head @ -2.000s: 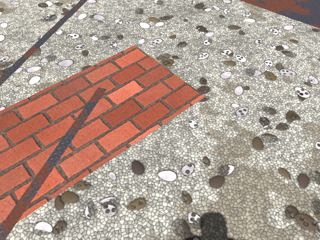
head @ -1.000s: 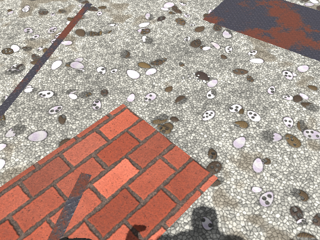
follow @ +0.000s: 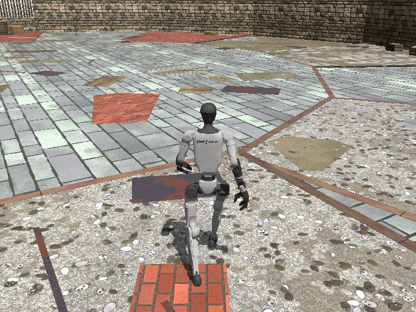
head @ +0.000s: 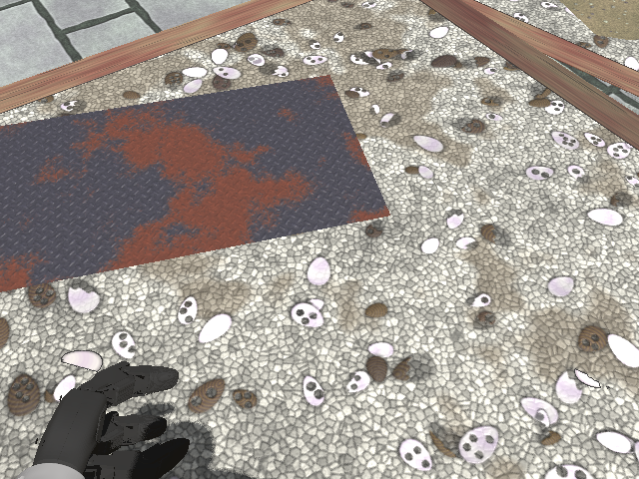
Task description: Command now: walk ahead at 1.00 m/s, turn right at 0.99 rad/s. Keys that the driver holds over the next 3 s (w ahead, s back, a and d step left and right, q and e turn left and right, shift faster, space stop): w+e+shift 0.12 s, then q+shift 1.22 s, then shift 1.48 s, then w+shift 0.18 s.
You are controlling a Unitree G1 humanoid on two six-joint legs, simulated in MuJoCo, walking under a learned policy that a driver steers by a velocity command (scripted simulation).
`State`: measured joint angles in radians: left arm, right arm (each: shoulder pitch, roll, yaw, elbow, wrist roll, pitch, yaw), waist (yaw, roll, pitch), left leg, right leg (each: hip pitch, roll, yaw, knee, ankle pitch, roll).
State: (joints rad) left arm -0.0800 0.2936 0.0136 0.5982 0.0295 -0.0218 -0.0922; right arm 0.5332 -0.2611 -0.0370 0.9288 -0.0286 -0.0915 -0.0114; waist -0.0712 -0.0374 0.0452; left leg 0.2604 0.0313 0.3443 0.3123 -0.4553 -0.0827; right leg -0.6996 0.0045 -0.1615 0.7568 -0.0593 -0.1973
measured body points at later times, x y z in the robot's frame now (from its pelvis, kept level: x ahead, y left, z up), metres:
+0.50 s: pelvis +0.41 +0.01 +0.00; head +0.45 -0.01 +0.44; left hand +0.54 +0.27 -0.11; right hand +0.55 -0.27 -0.10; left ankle +0.58 +0.04 -0.71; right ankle +0.22 -0.05 -0.61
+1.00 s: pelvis +0.57 -0.05 +0.03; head +0.60 -0.05 +0.47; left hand +0.66 +0.28 -0.05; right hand +0.82 -0.29 -0.05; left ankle +0.58 +0.04 -0.70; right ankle +0.67 -0.15 -0.71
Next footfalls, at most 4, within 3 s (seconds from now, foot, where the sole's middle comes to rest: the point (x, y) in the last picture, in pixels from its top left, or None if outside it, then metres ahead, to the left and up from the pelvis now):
0.04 right None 0.22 -0.03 -0.74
0.44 left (299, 396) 0.63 0.03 -0.74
0.98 right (369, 356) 0.71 -0.13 -0.74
1.48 left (275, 440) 0.53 0.08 -0.74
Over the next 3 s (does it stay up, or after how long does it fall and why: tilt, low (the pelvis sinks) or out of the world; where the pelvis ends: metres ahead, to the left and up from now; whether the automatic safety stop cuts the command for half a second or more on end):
stays up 0.63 0.00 0.04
